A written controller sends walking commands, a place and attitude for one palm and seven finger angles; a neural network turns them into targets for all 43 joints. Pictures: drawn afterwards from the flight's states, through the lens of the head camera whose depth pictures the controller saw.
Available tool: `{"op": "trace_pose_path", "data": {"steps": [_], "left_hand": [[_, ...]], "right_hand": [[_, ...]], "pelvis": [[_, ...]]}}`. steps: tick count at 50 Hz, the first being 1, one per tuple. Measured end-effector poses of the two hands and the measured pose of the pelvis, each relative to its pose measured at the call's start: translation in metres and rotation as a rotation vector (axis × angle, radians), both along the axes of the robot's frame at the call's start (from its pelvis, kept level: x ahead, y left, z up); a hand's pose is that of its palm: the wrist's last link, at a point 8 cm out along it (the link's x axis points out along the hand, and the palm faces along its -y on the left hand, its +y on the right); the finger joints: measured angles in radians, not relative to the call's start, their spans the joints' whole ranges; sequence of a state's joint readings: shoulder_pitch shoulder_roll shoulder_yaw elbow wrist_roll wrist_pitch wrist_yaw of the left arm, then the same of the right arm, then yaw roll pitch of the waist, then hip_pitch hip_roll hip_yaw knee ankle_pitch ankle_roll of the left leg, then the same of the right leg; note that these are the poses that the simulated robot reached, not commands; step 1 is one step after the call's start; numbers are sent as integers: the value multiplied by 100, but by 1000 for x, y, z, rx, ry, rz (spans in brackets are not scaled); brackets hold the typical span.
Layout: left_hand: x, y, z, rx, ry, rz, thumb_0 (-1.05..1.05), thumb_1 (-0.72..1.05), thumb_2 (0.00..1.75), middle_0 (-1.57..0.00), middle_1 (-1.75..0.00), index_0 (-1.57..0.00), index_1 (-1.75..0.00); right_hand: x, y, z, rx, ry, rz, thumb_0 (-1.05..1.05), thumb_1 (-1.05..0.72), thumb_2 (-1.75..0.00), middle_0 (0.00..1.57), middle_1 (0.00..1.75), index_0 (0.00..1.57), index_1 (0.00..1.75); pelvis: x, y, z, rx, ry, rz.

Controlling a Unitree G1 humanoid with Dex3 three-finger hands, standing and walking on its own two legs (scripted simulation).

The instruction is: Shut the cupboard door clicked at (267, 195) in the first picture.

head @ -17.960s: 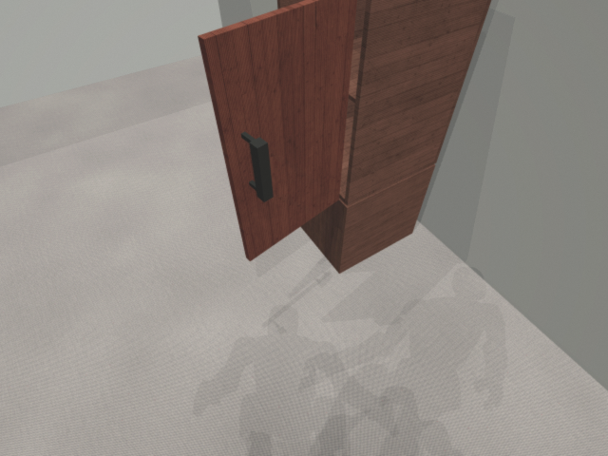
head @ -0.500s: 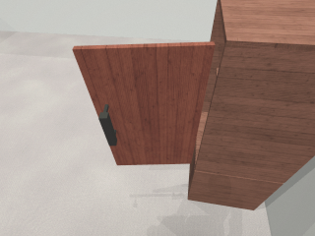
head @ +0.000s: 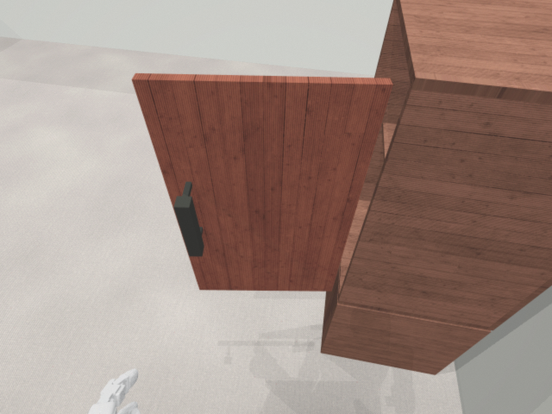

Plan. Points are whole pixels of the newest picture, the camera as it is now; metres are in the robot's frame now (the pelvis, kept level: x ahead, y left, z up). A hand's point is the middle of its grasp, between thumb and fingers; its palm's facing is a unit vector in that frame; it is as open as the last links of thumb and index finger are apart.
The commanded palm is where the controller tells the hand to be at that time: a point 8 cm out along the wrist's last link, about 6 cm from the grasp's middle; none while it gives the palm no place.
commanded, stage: raise the hand and make a fist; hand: left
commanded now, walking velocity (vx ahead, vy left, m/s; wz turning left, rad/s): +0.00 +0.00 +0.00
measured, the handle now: (192, 219) +0.44 +0.19 -0.01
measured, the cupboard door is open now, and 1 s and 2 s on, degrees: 100 100 100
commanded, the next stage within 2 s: bring the fist close to the handle in 1.80 s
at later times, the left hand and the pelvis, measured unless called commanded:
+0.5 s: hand (157, 410) +0.14 +0.17 -0.02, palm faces +0.06 -1.00 -0.06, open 5.2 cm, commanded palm +0.11 +0.22 -0.04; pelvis -0.05 -0.02 -0.12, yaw +2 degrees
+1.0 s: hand (159, 395) +0.16 +0.18 -0.04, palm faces -0.04 -1.00 -0.01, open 3.3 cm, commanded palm +0.13 +0.24 -0.02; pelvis -0.05 +0.00 -0.09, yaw +1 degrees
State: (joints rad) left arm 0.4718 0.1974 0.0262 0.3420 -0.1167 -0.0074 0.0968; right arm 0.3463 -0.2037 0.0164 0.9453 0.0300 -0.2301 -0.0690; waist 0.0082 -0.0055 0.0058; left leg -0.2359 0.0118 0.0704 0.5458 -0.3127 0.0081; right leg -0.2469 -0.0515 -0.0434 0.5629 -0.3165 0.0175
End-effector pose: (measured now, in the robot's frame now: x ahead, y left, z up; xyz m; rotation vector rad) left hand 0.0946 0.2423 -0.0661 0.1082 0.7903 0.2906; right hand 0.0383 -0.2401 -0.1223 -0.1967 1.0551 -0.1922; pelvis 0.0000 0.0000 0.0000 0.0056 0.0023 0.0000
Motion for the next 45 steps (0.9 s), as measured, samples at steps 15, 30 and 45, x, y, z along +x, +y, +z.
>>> {"op": "trace_pose_path", "data": {"steps": [15, 30, 45], "left_hand": [[5, -28, -14, -123, -639, -174, 1, 91, 89, -42, -53, -41, -53], [49, -42, 26, -164, -731, -387, 2, 90, 90, -68, -83, -68, -83], [31, -5, 36, -61, -804, -267, 2, 91, 90, -96, -113, -95, -113]], "right_hand": [[163, -23, 20, -91, -560, 271, 1, -91, -90, 20, 30, 20, 30], [104, 29, -62, 106, -417, 154, 2, -90, -90, 20, 30, 21, 30], [65, -10, -42, -75, -325, 136, 2, -90, -90, 20, 30, 21, 30]], "pelvis": [[-36, -24, -82, -4, 234, 29], [-57, -17, -107, -41, 258, 32], [-55, 1, -96, -57, 252, 37]]}}
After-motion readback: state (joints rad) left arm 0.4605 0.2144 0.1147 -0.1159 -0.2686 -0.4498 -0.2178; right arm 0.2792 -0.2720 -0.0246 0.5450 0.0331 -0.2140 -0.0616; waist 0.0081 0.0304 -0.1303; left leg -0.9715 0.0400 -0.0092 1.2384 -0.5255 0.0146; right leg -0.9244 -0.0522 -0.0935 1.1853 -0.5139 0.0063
